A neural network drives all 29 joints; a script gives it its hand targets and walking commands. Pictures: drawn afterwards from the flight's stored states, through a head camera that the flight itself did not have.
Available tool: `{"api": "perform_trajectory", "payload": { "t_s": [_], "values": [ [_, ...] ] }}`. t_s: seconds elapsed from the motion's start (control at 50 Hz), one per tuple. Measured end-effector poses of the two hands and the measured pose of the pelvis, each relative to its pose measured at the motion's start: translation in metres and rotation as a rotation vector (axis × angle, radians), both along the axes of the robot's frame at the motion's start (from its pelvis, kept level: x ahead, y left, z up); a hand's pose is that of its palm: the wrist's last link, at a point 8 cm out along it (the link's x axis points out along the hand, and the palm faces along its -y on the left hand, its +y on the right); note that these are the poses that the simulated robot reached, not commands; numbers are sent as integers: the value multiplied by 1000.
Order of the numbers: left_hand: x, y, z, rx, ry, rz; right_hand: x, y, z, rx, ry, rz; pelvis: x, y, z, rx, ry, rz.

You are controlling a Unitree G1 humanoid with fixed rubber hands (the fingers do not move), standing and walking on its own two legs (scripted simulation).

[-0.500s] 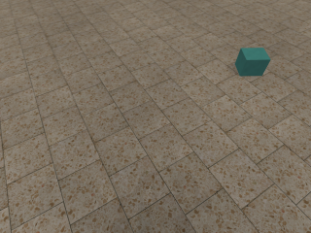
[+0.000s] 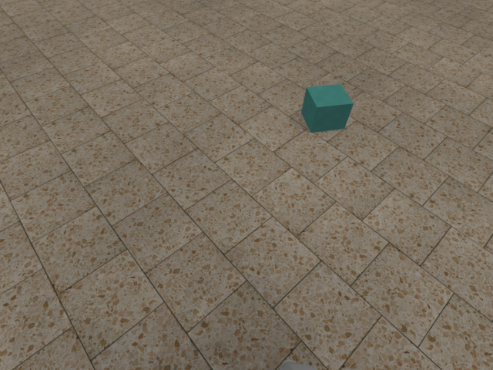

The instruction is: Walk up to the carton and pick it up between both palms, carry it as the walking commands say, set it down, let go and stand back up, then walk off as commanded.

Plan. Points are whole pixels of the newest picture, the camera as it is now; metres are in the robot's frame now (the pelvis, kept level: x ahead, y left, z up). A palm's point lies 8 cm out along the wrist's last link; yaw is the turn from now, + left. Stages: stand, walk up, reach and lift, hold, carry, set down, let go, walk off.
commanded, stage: walk up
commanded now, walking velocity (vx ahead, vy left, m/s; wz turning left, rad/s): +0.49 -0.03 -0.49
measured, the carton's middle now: (325, 108) +1.57 -0.43 -0.65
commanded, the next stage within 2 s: none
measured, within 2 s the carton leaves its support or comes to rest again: neither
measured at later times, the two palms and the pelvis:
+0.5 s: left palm (146, 244) +0.37 +0.23 -0.11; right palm (413, 318) +0.24 -0.27 -0.08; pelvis +0.26 +0.00 +0.03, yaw -9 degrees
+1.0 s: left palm (204, 184) +0.52 +0.13 -0.09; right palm (426, 171) +0.58 -0.41 -0.08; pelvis +0.49 -0.13 +0.03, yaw -13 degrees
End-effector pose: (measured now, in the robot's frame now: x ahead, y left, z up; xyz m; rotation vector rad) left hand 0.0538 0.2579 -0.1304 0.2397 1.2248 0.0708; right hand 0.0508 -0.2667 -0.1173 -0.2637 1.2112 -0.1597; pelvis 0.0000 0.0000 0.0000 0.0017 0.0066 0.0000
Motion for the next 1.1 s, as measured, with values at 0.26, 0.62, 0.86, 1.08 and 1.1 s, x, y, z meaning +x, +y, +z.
{"api": "perform_trajectory", "payload": {
  "t_s": [0.26, 0.62, 0.86, 1.08, 1.1],
  "values": [
    [79, 12, 45, 74, 170, -38, 227, 7, 43, 50, -266, 3, 134, 4, 32, 13, 30, -116],
    [439, -80, 25, -85, -155, -222, 169, -30, 38, -30, 245, -245, 317, -42, 24, -31, 43, -162],
    [465, -135, 30, 31, 15, -221, 391, -126, 21, 23, -77, -224, 425, -120, 24, 9, 21, -232],
    [500, -127, 30, 48, 164, -143, 581, -142, 38, 14, -235, -122, 533, -129, 24, -13, 51, -227],
    [511, -127, 25, 44, 163, -145, 590, -142, 36, 8, -239, -123, 544, -128, 20, -15, 47, -229]
  ]
}}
